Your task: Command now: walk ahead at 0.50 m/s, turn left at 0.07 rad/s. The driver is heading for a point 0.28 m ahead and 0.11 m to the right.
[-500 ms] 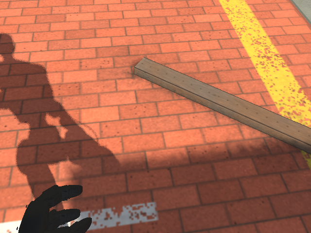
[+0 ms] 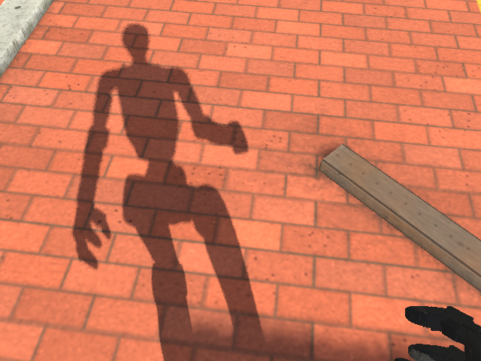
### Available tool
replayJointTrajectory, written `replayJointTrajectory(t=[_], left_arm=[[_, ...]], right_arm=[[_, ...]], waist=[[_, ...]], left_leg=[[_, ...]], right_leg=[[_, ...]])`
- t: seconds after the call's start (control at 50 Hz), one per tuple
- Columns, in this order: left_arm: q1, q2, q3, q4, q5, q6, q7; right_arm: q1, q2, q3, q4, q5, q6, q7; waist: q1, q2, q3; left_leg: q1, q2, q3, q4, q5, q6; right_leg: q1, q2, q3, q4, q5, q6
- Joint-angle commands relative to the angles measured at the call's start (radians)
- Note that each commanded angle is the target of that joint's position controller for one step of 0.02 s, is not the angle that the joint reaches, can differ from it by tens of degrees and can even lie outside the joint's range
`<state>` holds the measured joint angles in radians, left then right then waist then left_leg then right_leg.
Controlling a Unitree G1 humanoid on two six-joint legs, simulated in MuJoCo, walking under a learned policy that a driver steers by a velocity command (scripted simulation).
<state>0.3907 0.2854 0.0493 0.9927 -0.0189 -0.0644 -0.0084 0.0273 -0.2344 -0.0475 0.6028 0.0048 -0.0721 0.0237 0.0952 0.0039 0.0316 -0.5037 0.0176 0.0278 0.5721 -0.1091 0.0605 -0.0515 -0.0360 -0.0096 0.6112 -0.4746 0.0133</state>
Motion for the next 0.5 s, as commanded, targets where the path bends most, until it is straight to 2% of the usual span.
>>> replayJointTrajectory(t=[0.02, 0.04, 0.06, 0.08, 0.1, 0.14, 0.2, 0.26, 0.28, 0.32, 0.36, 0.4, 0.42, 0.44, 0.46, 0.48, 0.5], left_arm=[[0.014, 0.11, 0.003, -0.088, -0.005, -0.051, -0.008], [-0.074, 0.144, 0.014, -0.119, -0.028, -0.056, -0.01], [-0.121, 0.13, 0.012, -0.125, -0.025, -0.053, -0.006], [-0.139, 0.118, 0.016, -0.125, -0.011, -0.044, -0.003], [-0.118, 0.103, 0.019, -0.12, -0.01, -0.029, -0.003], [-0.099, 0.06, 0.015, -0.115, -0.014, 0.001, 0.0], [-0.156, 0.045, 0.017, -0.143, 0.01, 0.015, 0.008], [-0.236, 0.014, 0.002, -0.165, 0.027, 0.008, -0.006], [-0.281, 0.006, -0.003, -0.176, 0.029, 0.006, -0.011], [-0.328, 0.015, -0.005, -0.193, 0.028, 0.005, -0.018], [-0.352, 0.039, 0.0, -0.207, 0.029, 0.005, -0.023], [-0.335, 0.066, 0.009, -0.208, 0.034, 0.001, -0.026], [-0.28, 0.08, 0.017, -0.188, 0.039, -0.002, -0.024], [-0.223, 0.134, 0.034, -0.168, 0.045, -0.006, -0.015], [-0.157, 0.2, 0.046, -0.162, 0.059, -0.004, -0.005], [-0.123, 0.141, 0.029, -0.144, 0.058, 0.008, 0.001], [-0.13, 0.081, 0.01, -0.145, 0.033, 0.015, -0.004]], right_arm=[[0.437, -0.21, -0.074, 0.036, -0.003, 0.001, -0.009], [0.358, -0.175, -0.059, 0.03, -0.004, -0.003, -0.011], [0.289, -0.151, -0.049, 0.025, -0.005, -0.006, -0.01], [0.241, -0.126, -0.042, 0.027, -0.01, -0.01, -0.006], [0.214, -0.109, -0.038, 0.031, -0.016, -0.018, -0.005], [0.204, -0.103, -0.04, 0.056, -0.014, -0.038, -0.005], [0.213, -0.127, -0.043, 0.095, -0.023, -0.046, -0.014], [0.204, -0.142, -0.043, 0.119, -0.016, -0.034, -0.027], [0.22, -0.15, -0.043, 0.132, -0.014, -0.03, -0.031], [0.258, -0.166, -0.044, 0.164, -0.009, -0.021, -0.035], [0.265, -0.173, -0.046, 0.189, -0.001, -0.011, -0.037], [0.251, -0.181, -0.05, 0.208, 0.009, 0.001, -0.04], [0.238, -0.177, -0.048, 0.214, 0.015, 0.006, -0.043], [0.285, -0.162, -0.044, 0.225, 0.004, 0.006, -0.044], [0.355, -0.122, -0.028, 0.22, -0.025, -0.004, -0.042], [0.446, -0.043, 0.003, 0.245, -0.024, 0.0, -0.037], [0.405, -0.1, -0.012, 0.254, -0.005, 0.016, -0.035]], waist=[[-0.209, 0.22, -0.398], [-0.195, 0.172, -0.249], [-0.166, 0.091, -0.175], [-0.137, 0.064, -0.12], [-0.102, 0.08, -0.102], [-0.077, 0.076, -0.073], [-0.056, 0.043, -0.023], [-0.071, 0.052, -0.026], [-0.091, 0.054, -0.027], [-0.111, 0.062, -0.042], [-0.113, 0.076, -0.047], [-0.092, 0.084, -0.064], [-0.06, 0.072, -0.089], [-0.057, 0.021, -0.138], [-0.077, -0.089, -0.258], [-0.081, -0.241, -0.386], [-0.063, -0.182, -0.394]], left_leg=[[0.888, 0.377, -0.743, -0.249, -0.202, 0.268], [0.765, 0.349, -0.587, -0.259, -0.15, 0.224], [0.625, 0.308, -0.461, -0.28, -0.049, 0.199], [0.511, 0.272, -0.372, -0.314, 0.019, 0.181], [0.437, 0.249, -0.309, -0.351, 0.044, 0.167], [0.365, 0.238, -0.229, -0.409, 0.072, 0.165], [0.33, 0.225, -0.112, -0.403, 0.415, 0.167], [0.297, 0.162, 0.012, -0.384, 0.513, 0.132], [0.296, 0.155, 0.027, -0.378, 0.511, 0.125], [0.343, 0.17, 0.018, -0.355, 0.502, 0.123], [0.409, 0.196, -0.004, -0.304, 0.501, 0.116], [0.456, 0.208, -0.025, -0.222, 0.498, 0.096], [0.461, 0.181, -0.016, -0.147, 0.496, 0.072], [0.438, 0.115, 0.01, -0.035, 0.454, 0.028], [0.263, 0.043, 0.043, 0.16, 0.168, -0.031], [0.086, -0.031, -0.007, 0.403, -0.451, -0.093], [0.067, -0.015, -0.103, 0.495, -0.608, -0.111]], right_leg=[[-0.688, 0.026, 0.112, 0.695, -0.085, -0.043], [-0.746, -0.02, 0.095, 0.714, -0.001, -0.055], [-0.712, -0.063, 0.079, 0.676, 0.085, -0.054], [-0.671, -0.089, 0.081, 0.621, 0.137, -0.048], [-0.611, -0.11, 0.095, 0.586, 0.175, -0.045], [-0.572, -0.106, 0.103, 0.548, 0.214, -0.033], [-0.601, -0.081, 0.102, 0.422, 0.297, -0.007], [-0.508, -0.058, 0.043, 0.173, 0.483, -0.003], [-0.476, -0.044, 0.026, 0.109, 0.537, -0.003], [-0.44, -0.023, 0.019, 0.032, 0.576, -0.006], [-0.441, -0.014, 0.026, -0.018, 0.525, -0.025], [-0.406, 0.0, 0.022, -0.076, 0.468, -0.056], [-0.322, 0.022, 0.002, -0.15, 0.523, -0.074], [-0.187, 0.003, 0.025, -0.183, 0.805, -0.099], [0.089, -0.152, 0.168, -0.075, 1.24, -0.183], [0.268, -0.333, 0.387, -0.096, 1.322, -0.361], [0.204, -0.323, 0.42, -0.145, 1.146, -0.373]])
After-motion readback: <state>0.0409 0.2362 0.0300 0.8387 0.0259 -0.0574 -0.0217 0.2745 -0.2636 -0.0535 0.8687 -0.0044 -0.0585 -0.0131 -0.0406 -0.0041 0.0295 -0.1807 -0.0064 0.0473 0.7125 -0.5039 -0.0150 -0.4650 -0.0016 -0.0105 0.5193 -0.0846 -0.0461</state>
